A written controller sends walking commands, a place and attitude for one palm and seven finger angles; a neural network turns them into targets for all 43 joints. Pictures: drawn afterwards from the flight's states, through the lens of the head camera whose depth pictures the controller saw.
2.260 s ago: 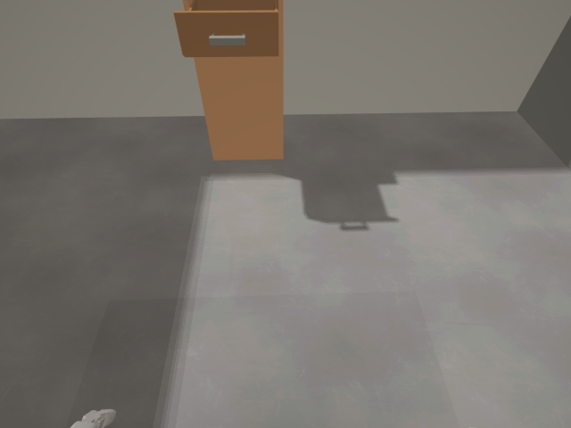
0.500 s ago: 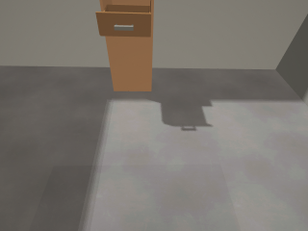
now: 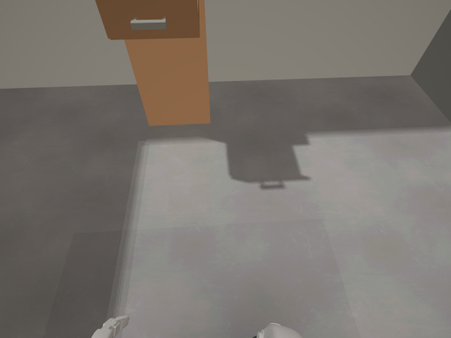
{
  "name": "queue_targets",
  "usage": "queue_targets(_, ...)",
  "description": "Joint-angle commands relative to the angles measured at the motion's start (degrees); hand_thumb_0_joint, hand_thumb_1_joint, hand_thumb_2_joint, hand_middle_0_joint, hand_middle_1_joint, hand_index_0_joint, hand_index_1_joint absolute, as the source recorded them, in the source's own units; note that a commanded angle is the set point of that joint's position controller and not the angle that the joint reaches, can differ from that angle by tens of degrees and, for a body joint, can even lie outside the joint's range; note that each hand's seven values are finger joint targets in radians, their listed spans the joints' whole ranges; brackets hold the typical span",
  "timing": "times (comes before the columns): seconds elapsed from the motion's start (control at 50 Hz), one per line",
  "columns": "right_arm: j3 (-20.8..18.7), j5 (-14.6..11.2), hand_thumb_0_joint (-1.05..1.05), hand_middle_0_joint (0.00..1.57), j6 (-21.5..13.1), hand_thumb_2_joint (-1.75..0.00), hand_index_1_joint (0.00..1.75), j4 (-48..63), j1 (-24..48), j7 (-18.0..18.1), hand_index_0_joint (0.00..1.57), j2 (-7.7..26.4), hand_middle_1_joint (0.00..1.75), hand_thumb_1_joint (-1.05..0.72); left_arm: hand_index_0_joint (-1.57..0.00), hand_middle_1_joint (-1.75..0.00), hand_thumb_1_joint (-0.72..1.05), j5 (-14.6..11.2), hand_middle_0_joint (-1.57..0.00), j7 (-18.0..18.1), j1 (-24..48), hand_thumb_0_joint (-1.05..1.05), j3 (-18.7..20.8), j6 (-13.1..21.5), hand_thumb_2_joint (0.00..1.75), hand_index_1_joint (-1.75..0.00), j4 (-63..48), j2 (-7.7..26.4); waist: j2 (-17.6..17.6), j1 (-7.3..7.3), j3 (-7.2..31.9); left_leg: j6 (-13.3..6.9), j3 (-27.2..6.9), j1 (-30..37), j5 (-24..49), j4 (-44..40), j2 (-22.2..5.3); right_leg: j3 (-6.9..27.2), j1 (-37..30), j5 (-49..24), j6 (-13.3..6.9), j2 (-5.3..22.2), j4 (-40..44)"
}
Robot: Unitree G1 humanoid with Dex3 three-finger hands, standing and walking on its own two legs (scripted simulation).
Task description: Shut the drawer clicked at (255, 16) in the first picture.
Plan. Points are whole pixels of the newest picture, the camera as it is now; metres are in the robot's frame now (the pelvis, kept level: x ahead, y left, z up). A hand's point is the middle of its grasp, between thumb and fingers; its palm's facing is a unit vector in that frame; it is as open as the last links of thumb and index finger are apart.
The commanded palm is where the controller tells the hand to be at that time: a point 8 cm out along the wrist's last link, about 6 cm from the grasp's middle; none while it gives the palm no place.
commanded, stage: walk to a spot facing it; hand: left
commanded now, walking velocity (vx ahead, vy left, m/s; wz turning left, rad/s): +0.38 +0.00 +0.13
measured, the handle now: (149, 22) +1.09 +0.29 +0.03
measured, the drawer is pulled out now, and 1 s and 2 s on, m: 0.28 0.28 0.28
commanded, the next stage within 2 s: turn to face it in 0.86 s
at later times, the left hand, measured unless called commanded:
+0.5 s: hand out of the picture +0.14 +0.24 -0.17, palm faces +0.12 -0.98 -0.12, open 7.4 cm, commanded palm none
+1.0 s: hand (162, 178) +0.53 +0.19 -0.15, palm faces -0.11 -0.97 -0.21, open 7.4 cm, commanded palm none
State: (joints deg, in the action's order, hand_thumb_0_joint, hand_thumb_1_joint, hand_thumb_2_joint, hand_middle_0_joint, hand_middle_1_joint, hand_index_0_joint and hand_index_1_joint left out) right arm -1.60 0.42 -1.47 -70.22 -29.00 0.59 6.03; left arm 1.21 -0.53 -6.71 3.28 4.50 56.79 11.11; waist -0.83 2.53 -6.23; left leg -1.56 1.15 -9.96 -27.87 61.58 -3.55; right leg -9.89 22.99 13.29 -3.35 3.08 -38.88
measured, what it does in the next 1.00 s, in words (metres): walks ahead: left foot, then right foot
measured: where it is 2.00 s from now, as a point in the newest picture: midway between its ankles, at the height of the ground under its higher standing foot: (224, 237)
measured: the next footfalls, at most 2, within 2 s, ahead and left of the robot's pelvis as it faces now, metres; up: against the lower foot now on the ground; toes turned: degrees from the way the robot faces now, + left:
left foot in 0.36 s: +0.29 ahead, +0.14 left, +0.00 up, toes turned +13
right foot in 0.98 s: +0.52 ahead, -0.08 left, +0.00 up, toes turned -13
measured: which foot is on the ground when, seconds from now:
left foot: up 0.00-0.34, down 0.36-0.98, up 1.00-1.00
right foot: down 0.00-0.36, up 0.38-0.96, down 0.98-1.00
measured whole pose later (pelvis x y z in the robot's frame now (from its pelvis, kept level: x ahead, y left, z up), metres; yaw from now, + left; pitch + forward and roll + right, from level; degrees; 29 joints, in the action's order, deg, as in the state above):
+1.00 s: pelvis +0.40 +0.02 +0.00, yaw -5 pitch -2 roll +1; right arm -1.3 1.0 -2.3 -69.5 -29.3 0.8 5.5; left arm 1.7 -0.9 -5.8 3.2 3.0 58.9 10.0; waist -0.7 3.1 -5.1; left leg 1.3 14.9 -0.6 -29.0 39.8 -6.0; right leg -8.7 22.9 8.0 -4.7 2.2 -35.3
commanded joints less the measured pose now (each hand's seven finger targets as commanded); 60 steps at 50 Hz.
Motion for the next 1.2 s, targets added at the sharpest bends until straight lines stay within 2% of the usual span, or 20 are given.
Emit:
queue_targets(0.0, -1.6, 1.0, 0.0, 0.2, -1.2, -0.9, 0.3, 7.7, 5.9, -0.6, 0.2, 4.0, 0.3, -0.9, -0.2, -0.3, 0.9, 0.1, -0.2, 1.5, -10.9, 0.0, 0.7, -0.5, 0.9, -0.3, 2.5, 5.8, 5.2, -3.59, 1.2, -0.5, -2.5, -23.7, 9.1, 15.4, -5.5, 23.5, -8.2, 14.5, -6.2, 19.0, 27.9)
queue_targets(0.06, -1.8, 1.3, 0.0, 0.2, 0.5, -0.9, 0.3, 7.2, 2.9, -1.0, 0.2, 3.0, 0.3, -0.9, -0.2, -0.3, 0.9, 0.5, -0.2, 1.6, -9.5, 0.0, 0.3, 0.1, 0.9, -0.3, 2.6, 4.4, 6.4, 0.01, 1.5, 1.4, 0.0, -19.6, 11.9, 6.8, -5.9, 12.6, -2.4, 8.4, -4.5, 15.3, 29.9)
queue_targets(0.1, -1.9, 1.3, 0.0, 0.2, 0.7, -0.9, 0.3, 9.1, 6.3, -1.4, 0.2, 3.1, 0.3, -0.9, -0.2, -0.3, 0.9, 0.5, -0.2, 1.5, -10.1, 0.0, 0.5, 0.3, 0.9, -0.3, 3.0, 4.2, 7.0, -0.07, 0.1, 2.3, 1.5, -19.9, 14.3, -0.1, -6.1, 9.7, -2.4, 6.8, -4.6, 14.0, 31.2)
queue_targets(0.24, -1.8, 0.8, 0.0, 0.2, -1.0, -0.9, 0.3, 15.0, 18.9, -3.0, 0.2, 4.8, 0.3, -0.9, -0.2, -0.3, 0.9, 0.6, -0.2, 1.2, -15.2, 0.0, 0.7, 0.3, 0.9, -0.3, 4.7, 7.2, 5.5, -3.39, -1.6, 1.3, 5.4, -15.4, 14.8, -21.2, -3.8, 8.5, -10.6, 2.0, -4.6, 14.5, 28.1)
queue_targets(0.3, -2.3, 1.1, 0.0, 0.2, -1.6, -0.9, 0.3, 13.8, 13.7, -2.5, 0.2, 7.4, 0.3, -0.9, -0.2, -0.3, 0.9, 0.3, -0.2, 1.1, -15.1, 0.0, 1.0, -0.3, 0.9, -0.3, 4.9, 7.5, 2.5, 0.19, 0.5, 0.6, 8.1, -1.1, 14.5, -29.1, -0.8, 4.6, -8.1, -3.1, -2.6, 11.8, 18.2)
queue_targets(0.32, -3.2, 1.3, 0.0, 0.2, -1.9, -0.9, 0.3, 11.6, 6.1, -1.9, 0.2, 10.8, 0.3, -0.9, -0.2, -0.3, 0.9, 0.2, -0.2, 0.8, -15.3, 0.0, 0.7, -0.4, 0.9, -0.3, 4.4, 6.1, -4.7, 3.23, 4.3, -1.0, 4.5, 10.1, 11.1, -32.5, -2.5, 1.1, -3.2, -5.5, -0.7, 8.0, 5.0)
queue_targets(0.34, -5.0, 2.1, 0.0, 0.2, -2.3, -0.9, 0.3, 10.1, -2.0, -1.2, 0.2, 18.1, 0.3, -0.9, -0.2, -0.3, 0.9, -0.4, -0.2, 0.3, -15.9, 0.0, 0.3, -0.6, 0.9, -0.3, 2.7, 2.4, -20.0, 5.76, 8.2, -6.3, -18.7, 18.3, 4.2, -43.0, -17.4, -3.2, 8.8, 9.5, 2.8, -0.1, -16.4)
queue_targets(0.36, -4.8, 1.5, 0.0, 0.2, -1.8, -0.9, 0.3, 9.4, -4.4, -0.6, 0.2, 19.4, 0.3, -0.9, -0.2, -0.3, 0.9, 0.1, -0.2, 0.3, -12.4, 0.0, 0.3, -0.4, 0.9, -0.3, 0.3, 3.7, -18.7, 6.01, 9.3, -9.4, -29.0, 17.8, 1.5, -49.8, -23.0, 3.6, 14.6, 20.1, 2.4, -1.5, -28.7)
queue_targets(0.42, -2.6, 0.6, 0.0, 0.2, -2.4, -0.9, 0.3, 12.7, 9.7, 0.2, 0.2, 11.5, 0.3, -0.9, -0.2, -0.3, 0.9, 0.4, -0.2, -0.5, -11.9, 0.0, 0.8, -1.2, 0.9, -0.3, 2.9, 3.2, -4.4, -0.47, 2.7, -6.8, -16.4, 2.6, 1.7, -52.3, -18.6, 9.3, 14.5, 5.5, 2.5, 5.2, -34.2)
queue_targets(0.48, -1.8, 0.4, 0.0, 0.2, -3.7, -0.9, 0.3, 11.7, 10.5, 0.5, 0.2, 8.9, 0.3, -0.9, -0.2, -0.3, 0.9, 0.7, -0.2, -0.5, -16.6, 0.0, 0.5, -2.8, 0.9, -0.3, 5.2, 0.6, -5.0, -3.35, 4.7, -4.9, -3.9, 1.1, 16.0, -52.1, -13.4, 8.8, 9.9, -0.2, 3.9, 5.1, -29.8)
queue_targets(0.66, -1.6, 0.2, 0.0, 0.2, -4.2, -0.9, 0.3, 8.0, 3.4, 1.0, 0.2, 8.3, 0.3, -0.9, -0.2, -0.3, 0.9, 0.6, -0.2, -0.8, -7.2, 0.0, 0.8, -4.1, 0.9, -0.3, 2.6, 0.6, -3.6, -2.34, 0.1, -6.5, 2.4, 8.6, 25.6, -54.1, -13.5, 7.8, 18.2, -6.9, 5.1, 5.4, -18.2)
queue_targets(0.82, -1.4, 1.3, 0.0, 0.2, -3.2, -0.9, 0.3, 3.7, -3.4, 1.0, 0.2, 8.3, 0.3, -0.9, -0.2, -0.3, 0.9, 0.2, -0.2, -1.0, 4.4, 0.0, -0.1, -3.5, 0.9, -0.3, -0.4, -0.2, -4.9, 0.91, -4.1, -6.4, 6.8, 12.5, 36.5, -50.1, -15.0, 3.4, 13.4, -2.9, 1.9, 2.5, -2.3)
queue_targets(0.88, -1.5, 1.4, 0.0, 0.2, -2.8, -0.9, 0.3, 3.5, -1.8, 1.2, 0.2, 9.7, 0.3, -0.9, -0.2, -0.3, 0.9, 0.3, -0.2, -0.8, 0.4, 0.0, 0.1, -2.8, 0.9, -0.3, 0.3, 0.5, -4.8, -1.72, -1.3, -5.7, 9.2, 12.4, 50.0, -41.9, -15.2, 1.0, 3.0, 0.5, -0.3, -1.0, 2.8)
queue_targets(0.92, -1.6, 0.8, 0.0, 0.2, -2.6, -0.9, 0.3, 3.9, 0.0, 0.9, 0.2, 10.1, 0.3, -0.9, -0.2, -0.3, 0.9, 0.6, -0.2, -0.3, -12.5, 0.0, 0.9, -1.9, 0.9, -0.3, 4.2, 3.4, -1.3, -7.57, 6.2, -3.1, 12.2, 6.7, 52.8, -25.6, -11.9, -0.5, -15.7, -5.3, -1.4, -3.6, 8.8)
queue_targets(0.94, -1.3, 0.1, 0.0, 0.2, -2.8, -0.9, 0.3, 4.8, 0.1, 0.4, 0.2, 8.4, 0.3, -0.9, -0.2, -0.3, 0.9, 0.7, -0.2, 0.4, -20.2, 0.0, 2.2, -1.1, 0.9, -0.3, 6.2, 7.9, 4.9, -10.53, 12.2, -0.7, 13.4, -5.1, 37.2, -10.7, -8.5, 10.5, -29.8, -12.3, -4.2, 6.4, 9.4)
queue_targets(0.96, -0.8, -0.5, 0.0, 0.2, -2.9, -0.9, 0.3, 6.2, -2.0, 0.6, 0.2, 4.7, 0.3, -0.9, -0.2, -0.3, 0.9, -0.1, -0.2, 0.9, -24.3, 0.0, 3.1, -0.7, 0.9, -0.3, 6.8, 13.1, 14.7, -8.89, 18.2, 2.2, 11.4, -19.3, -4.9, 9.1, 0.9, 33.7, -39.8, -31.7, -12.2, 22.3, 14.0)
queue_targets(0.98, -1.0, -0.7, 0.0, 0.2, -2.4, -0.9, 0.3, 6.6, 0.6, 0.9, 0.2, 6.1, 0.3, -0.9, -0.2, -0.3, 0.9, -1.0, -0.2, 1.2, -22.3, 0.0, 3.1, -1.0, 0.9, -0.3, 6.0, 14.0, 7.9, -8.75, 18.5, 1.3, 2.9, -19.9, -6.2, 15.5, -0.4, 32.5, -34.4, -33.4, -14.1, 23.5, 17.8)
queue_targets(1.04, -0.9, 0.4, 0.0, 0.2, -0.4, -0.9, 0.3, 6.9, 4.7, 0.8, 0.2, 3.5, 0.3, -0.9, -0.2, -0.3, 0.9, -0.7, -0.2, 2.2, -9.1, 0.0, 0.7, -0.8, 0.9, -0.3, 2.8, 5.4, 1.6, -2.93, 5.2, 1.9, -1.1, -18.5, 4.7, 13.0, -5.0, 18.3, -11.9, -28.7, -8.4, 18.0, 22.5)
queue_targets(1.12, -0.5, 0.7, 0.0, 0.2, 1.7, -0.9, 0.3, 4.6, -1.1, 0.7, 0.2, 0.8, 0.3, -0.9, -0.2, -0.3, 0.9, -0.1, -0.2, 2.5, -5.1, 0.0, -0.5, -0.5, 0.9, -0.3, 2.2, 1.9, 5.8, 1.77, 7.3, 3.6, 0.6, -10.4, 8.6, -1.5, -4.1, 6.0, -5.8, -30.6, -5.3, 12.4, 23.5)
queue_targets(1.18, 0.0, 0.6, 0.0, 0.2, 2.0, -0.9, 0.3, 6.2, 3.6, 0.5, 0.2, 1.4, 0.3, -0.9, -0.2, -0.3, 0.9, -0.3, -0.2, 2.2, -5.6, 0.0, -0.8, -1.3, 0.9, -0.3, 2.3, 2.6, 6.3, 0.11, 5.4, 4.0, 1.9, -9.8, 9.7, -9.8, -3.2, 5.7, -5.6, -22.2, -5.2, 12.1, 25.2)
